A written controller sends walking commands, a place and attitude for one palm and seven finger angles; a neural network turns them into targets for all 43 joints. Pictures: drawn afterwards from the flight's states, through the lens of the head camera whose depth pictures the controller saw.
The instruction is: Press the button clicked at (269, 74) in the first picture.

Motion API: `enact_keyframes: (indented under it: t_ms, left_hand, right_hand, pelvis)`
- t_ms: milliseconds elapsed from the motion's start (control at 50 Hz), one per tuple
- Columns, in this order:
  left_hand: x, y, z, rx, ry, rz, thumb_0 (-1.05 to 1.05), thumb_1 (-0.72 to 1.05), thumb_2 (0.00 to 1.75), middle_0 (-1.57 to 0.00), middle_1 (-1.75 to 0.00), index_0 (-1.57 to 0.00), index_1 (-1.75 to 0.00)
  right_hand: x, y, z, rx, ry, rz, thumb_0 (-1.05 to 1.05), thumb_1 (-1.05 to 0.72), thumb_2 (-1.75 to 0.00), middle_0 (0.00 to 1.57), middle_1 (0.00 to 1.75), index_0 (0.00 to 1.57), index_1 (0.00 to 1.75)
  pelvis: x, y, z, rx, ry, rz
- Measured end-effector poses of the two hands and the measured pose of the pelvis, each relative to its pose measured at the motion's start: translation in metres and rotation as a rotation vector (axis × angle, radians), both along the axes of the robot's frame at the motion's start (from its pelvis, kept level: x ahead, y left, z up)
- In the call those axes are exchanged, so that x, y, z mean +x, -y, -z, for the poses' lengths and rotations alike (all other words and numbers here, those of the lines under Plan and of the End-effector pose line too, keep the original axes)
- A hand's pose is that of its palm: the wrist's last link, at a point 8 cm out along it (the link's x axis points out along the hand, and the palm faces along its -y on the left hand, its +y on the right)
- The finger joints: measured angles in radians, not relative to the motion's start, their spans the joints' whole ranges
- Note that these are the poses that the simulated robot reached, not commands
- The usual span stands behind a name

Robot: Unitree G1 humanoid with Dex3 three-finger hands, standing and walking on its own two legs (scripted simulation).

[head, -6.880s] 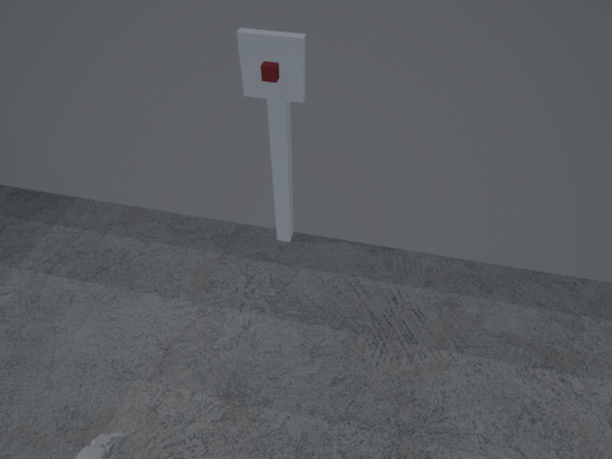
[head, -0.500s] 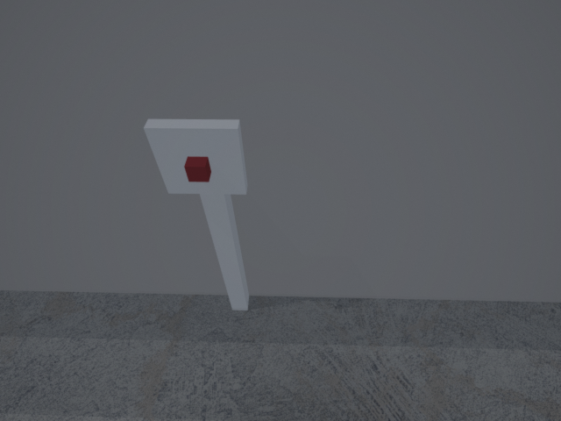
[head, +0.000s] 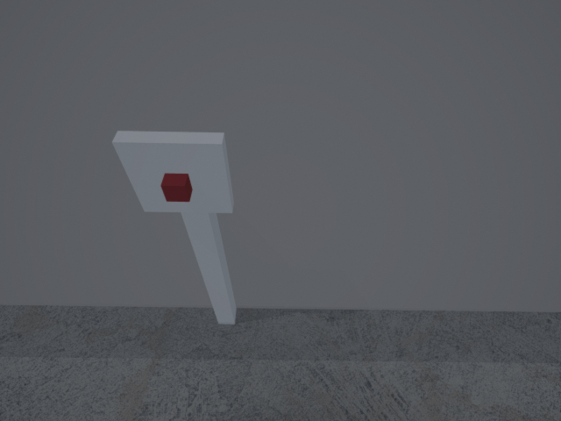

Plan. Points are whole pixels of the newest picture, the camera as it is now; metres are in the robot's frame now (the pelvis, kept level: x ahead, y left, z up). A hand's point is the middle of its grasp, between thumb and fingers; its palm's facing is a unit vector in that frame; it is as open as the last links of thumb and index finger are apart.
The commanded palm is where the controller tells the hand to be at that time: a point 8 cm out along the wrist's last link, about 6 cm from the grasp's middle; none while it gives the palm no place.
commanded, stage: come to a stop and stand still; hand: left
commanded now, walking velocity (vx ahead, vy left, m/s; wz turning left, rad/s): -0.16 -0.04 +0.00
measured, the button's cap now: (177, 186) +0.49 +0.21 +0.02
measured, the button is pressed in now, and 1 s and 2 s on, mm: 0 0 0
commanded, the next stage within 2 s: look again from close up in 0.94 s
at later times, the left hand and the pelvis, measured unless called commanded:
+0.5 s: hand out of the picture +0.05 +0.17 -0.16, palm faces +0.09 -0.97 -0.22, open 7.3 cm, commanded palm none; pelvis +0.01 -0.01 +0.01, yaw +2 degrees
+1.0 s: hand out of the picture -0.02 +0.22 -0.15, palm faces +0.06 -0.97 -0.23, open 7.4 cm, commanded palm none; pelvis +0.00 +0.04 +0.02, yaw +2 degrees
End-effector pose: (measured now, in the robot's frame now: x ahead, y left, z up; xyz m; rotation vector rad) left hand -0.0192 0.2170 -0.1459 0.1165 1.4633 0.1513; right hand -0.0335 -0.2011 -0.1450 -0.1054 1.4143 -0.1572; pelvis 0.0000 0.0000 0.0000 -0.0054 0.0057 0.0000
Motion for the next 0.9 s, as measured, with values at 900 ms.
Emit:
enact_keyframes:
  t_ms: [900]
  left_hand:
    - [-0.005,-0.056,-0.034,0.093,0.088,-0.021,0.01,0.91,0.89,-0.20,-0.30,-0.19,-0.30]
  right_hand:
    - [0.074,-0.009,-0.015,0.000,0.149,-0.124,0.00,-0.92,-0.89,0.20,0.30,0.20,0.30]
  pelvis:
    - [-0.004,-0.036,-0.017,0.015,0.023,-0.041]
